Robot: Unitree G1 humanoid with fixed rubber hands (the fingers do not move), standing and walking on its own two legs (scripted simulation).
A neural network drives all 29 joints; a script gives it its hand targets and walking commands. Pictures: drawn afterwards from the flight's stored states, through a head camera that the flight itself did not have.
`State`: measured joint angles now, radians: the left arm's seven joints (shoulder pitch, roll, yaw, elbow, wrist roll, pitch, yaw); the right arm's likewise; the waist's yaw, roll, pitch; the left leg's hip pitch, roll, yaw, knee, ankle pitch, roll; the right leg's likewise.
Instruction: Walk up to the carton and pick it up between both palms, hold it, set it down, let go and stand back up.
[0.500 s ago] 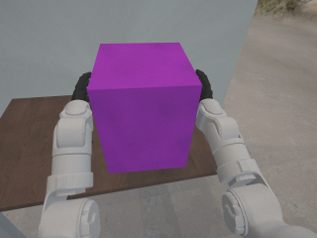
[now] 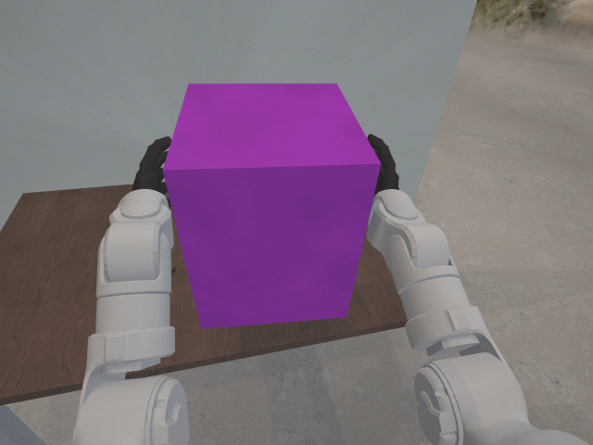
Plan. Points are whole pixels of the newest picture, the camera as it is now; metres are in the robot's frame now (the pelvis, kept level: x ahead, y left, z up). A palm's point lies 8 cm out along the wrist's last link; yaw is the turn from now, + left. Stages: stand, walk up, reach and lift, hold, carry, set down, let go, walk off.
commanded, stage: hold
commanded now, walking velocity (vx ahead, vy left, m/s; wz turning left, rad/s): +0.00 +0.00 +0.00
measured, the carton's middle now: (270, 204) +0.39 +0.01 +0.19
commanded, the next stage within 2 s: set down in 1.36 s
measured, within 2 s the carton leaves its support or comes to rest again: neither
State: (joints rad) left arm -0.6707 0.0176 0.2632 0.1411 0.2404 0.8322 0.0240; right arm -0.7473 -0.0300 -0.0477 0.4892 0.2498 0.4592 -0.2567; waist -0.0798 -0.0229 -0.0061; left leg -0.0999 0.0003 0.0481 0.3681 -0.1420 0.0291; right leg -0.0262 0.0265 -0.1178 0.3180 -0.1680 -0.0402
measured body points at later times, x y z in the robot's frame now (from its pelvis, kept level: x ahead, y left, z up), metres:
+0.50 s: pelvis -0.01 +0.00 +0.00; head -0.06 +0.02 +0.45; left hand +0.38 +0.16 +0.21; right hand +0.38 -0.13 +0.21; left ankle +0.05 +0.10 -0.75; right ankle +0.02 -0.09 -0.75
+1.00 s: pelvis +0.00 +0.00 +0.00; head -0.05 +0.01 +0.45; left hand +0.38 +0.16 +0.21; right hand +0.39 -0.14 +0.21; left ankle +0.05 +0.10 -0.75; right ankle +0.02 -0.09 -0.75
